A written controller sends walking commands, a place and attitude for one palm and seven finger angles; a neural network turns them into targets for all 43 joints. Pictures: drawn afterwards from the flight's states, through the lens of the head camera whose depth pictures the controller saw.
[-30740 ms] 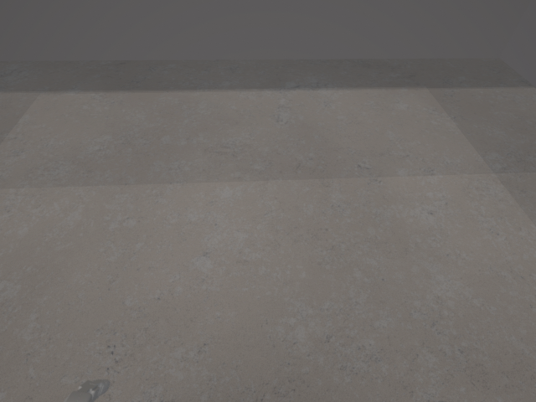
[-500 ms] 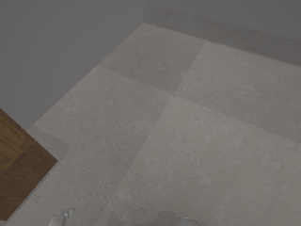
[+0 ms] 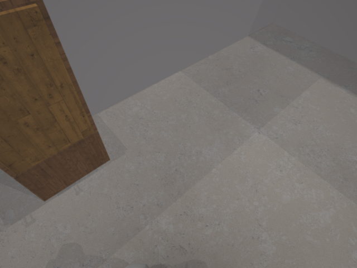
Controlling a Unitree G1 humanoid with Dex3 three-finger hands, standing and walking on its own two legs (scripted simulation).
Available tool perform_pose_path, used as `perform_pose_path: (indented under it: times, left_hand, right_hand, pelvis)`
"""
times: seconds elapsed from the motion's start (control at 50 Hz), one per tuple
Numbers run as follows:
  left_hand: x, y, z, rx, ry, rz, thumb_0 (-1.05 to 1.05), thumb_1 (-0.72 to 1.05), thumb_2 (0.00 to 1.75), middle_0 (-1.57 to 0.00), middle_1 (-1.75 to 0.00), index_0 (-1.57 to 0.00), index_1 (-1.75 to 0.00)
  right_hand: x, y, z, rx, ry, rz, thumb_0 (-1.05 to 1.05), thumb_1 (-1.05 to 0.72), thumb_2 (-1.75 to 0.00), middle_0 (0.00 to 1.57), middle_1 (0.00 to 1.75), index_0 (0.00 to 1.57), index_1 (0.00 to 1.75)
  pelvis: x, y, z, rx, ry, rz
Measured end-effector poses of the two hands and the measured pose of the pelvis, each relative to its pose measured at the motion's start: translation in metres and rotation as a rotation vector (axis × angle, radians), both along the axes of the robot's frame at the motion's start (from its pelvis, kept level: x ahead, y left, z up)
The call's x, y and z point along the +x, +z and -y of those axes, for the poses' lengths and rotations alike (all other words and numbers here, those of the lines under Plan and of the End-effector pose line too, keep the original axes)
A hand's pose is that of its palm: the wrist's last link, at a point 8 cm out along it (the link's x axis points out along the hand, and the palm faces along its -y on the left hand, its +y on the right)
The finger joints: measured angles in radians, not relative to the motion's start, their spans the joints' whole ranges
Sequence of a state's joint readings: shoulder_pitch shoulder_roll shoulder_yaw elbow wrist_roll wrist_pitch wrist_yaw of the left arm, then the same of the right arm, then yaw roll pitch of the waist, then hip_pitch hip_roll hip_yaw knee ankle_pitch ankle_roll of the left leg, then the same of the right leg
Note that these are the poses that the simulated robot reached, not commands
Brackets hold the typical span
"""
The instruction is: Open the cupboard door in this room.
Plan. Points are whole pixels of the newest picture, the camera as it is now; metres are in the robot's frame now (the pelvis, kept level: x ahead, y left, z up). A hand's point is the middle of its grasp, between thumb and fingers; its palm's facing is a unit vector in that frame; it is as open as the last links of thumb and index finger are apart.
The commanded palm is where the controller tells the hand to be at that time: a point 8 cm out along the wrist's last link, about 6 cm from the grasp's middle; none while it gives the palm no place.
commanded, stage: turn to face it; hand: left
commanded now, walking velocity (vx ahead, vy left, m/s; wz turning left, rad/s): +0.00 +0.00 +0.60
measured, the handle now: out of the picture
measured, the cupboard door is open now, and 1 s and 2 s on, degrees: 0 0 0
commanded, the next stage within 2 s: take the last steps up to it in 1.26 s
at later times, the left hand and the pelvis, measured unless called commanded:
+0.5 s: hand out of the picture +0.09 +0.22 -0.13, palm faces +0.25 -0.93 -0.26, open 7.4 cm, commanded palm none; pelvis -0.01 -0.01 +0.01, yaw +15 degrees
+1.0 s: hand out of the picture -0.13 +0.19 -0.17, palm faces +0.59 -0.77 -0.26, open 7.4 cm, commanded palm none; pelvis -0.04 -0.01 +0.00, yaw +35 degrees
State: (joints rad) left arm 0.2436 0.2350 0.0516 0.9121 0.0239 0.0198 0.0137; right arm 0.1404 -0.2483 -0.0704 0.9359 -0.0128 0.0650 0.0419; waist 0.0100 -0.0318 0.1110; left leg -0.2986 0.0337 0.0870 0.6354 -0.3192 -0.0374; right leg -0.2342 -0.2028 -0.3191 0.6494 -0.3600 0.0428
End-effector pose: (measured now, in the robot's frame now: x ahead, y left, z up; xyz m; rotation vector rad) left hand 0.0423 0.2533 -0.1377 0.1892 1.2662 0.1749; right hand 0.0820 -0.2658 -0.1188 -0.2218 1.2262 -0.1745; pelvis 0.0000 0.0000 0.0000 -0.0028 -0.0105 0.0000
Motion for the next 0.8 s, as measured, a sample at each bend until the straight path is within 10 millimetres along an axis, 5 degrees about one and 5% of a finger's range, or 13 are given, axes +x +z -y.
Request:
perform_pose_path:
  times: [0.1, 0.26, 0.38, 0.52, 0.66, 0.8]
  left_hand:
    - [-0.019, -0.007, -0.03, 0.006, 0.076, -0.06, 0.01, 0.91, 0.9, -0.2, -0.29, -0.2, -0.3]
    - [-0.002, 0.018, -0.044, 0.014, 0.126, 0.051, 0.01, 0.91, 0.9, -0.2, -0.29, -0.2, -0.3]
    - [0.013, 0.028, -0.035, 0.034, 0.152, 0.124, 0.01, 0.91, 0.9, -0.2, -0.29, -0.2, -0.3]
    - [0.021, 0.039, -0.003, 0.065, 0.183, 0.215, 0.01, 0.91, 0.9, -0.2, -0.29, -0.2, -0.3]
    - [-0.03, 0.049, 0.029, 0.09, 0.279, 0.183, 0.01, 0.9, 0.9, -0.2, -0.29, -0.2, -0.3]
    - [-0.091, 0.041, 0.042, 0.072, 0.415, 0.112, 0.01, 0.9, 0.9, -0.21, -0.29, -0.2, -0.3]
  right_hand:
    - [0.025, 0.014, -0.026, -0.026, 0.068, 0.068, 0.0, -0.91, -0.9, 0.2, 0.3, 0.2, 0.3]
    - [0.026, 0.02, -0.046, -0.012, 0.131, 0.035, 0.0, -0.9, -0.9, 0.2, 0.3, 0.2, 0.3]
    - [0.014, 0.011, -0.042, 0.016, 0.15, -0.008, 0.0, -0.9, -0.9, 0.2, 0.3, 0.2, 0.3]
    - [0.002, -0.012, -0.011, 0.046, 0.178, -0.08, 0.0, -0.9, -0.9, 0.2, 0.3, 0.2, 0.3]
    - [0.021, -0.018, 0.013, 0.054, 0.257, -0.098, 0.01, -0.91, -0.9, 0.2, 0.3, 0.2, 0.3]
    - [0.048, -0.008, 0.006, 0.029, 0.375, -0.102, 0.0, -0.91, -0.9, 0.2, 0.3, 0.2, 0.3]
  pelvis:
    - [-0.001, 0.003, -0.015, -0.01, 0.039, 0.003]
    - [-0.003, 0.017, -0.023, -0.024, 0.126, -0.01]
    - [-0.004, 0.017, -0.012, -0.016, 0.195, -0.013]
    - [-0.008, 0.009, 0.019, 0.001, 0.283, -0.015]
    - [-0.014, 0.013, 0.04, 0.031, 0.38, 0.014]
    - [-0.019, 0.016, 0.042, 0.045, 0.487, 0.008]
